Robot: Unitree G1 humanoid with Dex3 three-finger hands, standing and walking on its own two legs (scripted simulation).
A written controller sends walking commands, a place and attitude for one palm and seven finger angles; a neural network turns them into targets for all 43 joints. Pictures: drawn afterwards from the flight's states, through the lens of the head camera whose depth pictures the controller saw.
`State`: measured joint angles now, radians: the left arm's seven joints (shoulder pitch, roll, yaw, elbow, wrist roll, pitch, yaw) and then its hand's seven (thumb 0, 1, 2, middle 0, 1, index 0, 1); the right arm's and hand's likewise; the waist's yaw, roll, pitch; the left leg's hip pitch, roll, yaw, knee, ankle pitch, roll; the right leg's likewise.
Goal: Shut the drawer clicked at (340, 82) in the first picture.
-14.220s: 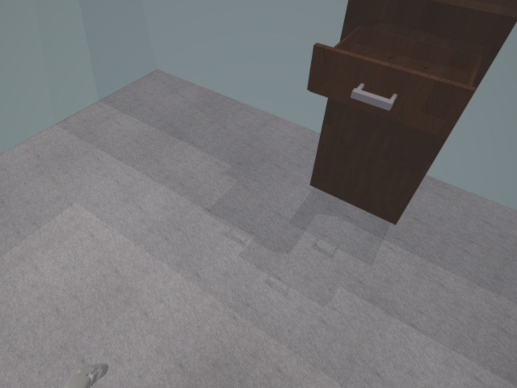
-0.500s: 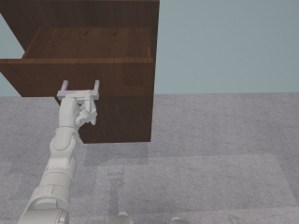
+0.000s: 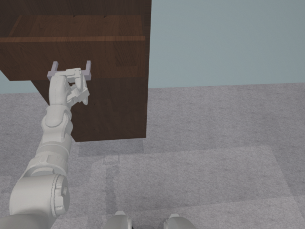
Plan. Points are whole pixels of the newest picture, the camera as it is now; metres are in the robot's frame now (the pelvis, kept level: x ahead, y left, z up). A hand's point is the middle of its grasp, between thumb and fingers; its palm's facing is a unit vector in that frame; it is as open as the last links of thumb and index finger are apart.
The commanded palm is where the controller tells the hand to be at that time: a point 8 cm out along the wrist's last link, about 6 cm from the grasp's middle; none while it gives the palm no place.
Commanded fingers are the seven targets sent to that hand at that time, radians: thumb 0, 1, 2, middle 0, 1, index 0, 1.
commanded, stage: push the drawer shut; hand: left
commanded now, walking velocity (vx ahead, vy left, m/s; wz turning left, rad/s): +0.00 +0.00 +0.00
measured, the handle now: (71, 70) +0.53 +0.22 +0.08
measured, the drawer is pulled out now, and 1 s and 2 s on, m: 0.12 0.00 0.00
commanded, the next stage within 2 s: pull the fist back off the drawer in 1.50 s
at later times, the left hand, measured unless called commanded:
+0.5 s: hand (90, 71) +0.52 +0.16 +0.08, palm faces +0.06 -1.00 -0.03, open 3.1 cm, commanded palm +0.50 +0.21 +0.08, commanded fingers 0.00 0.90 0.90 -1.40 -1.60 -1.40 -1.60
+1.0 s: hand (88, 58) +0.58 +0.17 +0.08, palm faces +0.06 -1.00 -0.02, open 3.1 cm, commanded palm +0.56 +0.21 +0.08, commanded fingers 0.00 0.90 0.90 -1.40 -1.60 -1.40 -1.60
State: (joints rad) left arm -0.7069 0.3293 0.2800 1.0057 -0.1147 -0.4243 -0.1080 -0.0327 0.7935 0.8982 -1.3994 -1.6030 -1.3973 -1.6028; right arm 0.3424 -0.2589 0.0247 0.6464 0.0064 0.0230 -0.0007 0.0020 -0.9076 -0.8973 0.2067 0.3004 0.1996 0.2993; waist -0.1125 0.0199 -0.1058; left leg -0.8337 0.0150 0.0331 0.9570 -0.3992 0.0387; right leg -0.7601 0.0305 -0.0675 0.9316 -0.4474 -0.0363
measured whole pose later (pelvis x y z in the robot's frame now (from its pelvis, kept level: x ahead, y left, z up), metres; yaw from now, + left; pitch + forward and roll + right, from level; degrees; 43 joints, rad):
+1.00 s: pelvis +0.01 +0.01 -0.01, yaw -2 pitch +25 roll -4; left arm -1.10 0.58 0.42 1.29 0.00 -0.36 -0.12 0.00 0.77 0.89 -1.40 -1.60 -1.40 -1.60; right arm 0.43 -0.27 0.05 0.63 -0.04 0.08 0.02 0.00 -0.91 -0.90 0.21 0.30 0.20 0.30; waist -0.24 0.04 -0.11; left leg -1.03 0.04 0.01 1.03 -0.43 0.04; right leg -0.93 0.06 -0.08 0.95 -0.45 -0.03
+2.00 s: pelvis -0.03 +0.03 -0.04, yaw -1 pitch +28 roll -7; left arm -1.35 0.66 0.34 1.38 0.07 -0.27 -0.06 0.03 0.60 0.90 -1.40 -1.60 -1.40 -1.60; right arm 0.48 -0.27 0.09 0.66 -0.08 -0.02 0.03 0.00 -0.91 -0.90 0.21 0.30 0.20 0.30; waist -0.30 0.05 -0.09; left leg -1.22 0.02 -0.02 1.13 -0.39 0.07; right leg -1.09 0.04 -0.12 1.03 -0.42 -0.01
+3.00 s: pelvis +0.04 +0.00 +0.04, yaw +0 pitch +6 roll -1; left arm -0.20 0.30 0.18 0.35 -0.14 -0.13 -0.06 0.01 0.89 0.90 -1.40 -1.60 -1.40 -1.60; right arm 0.21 -0.27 0.02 0.55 0.06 0.05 -0.04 0.00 -0.91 -0.90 0.20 0.30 0.20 0.30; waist -0.01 0.04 -0.09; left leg -0.44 0.00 0.03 0.69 -0.35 0.04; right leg -0.37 0.03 -0.04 0.65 -0.39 -0.03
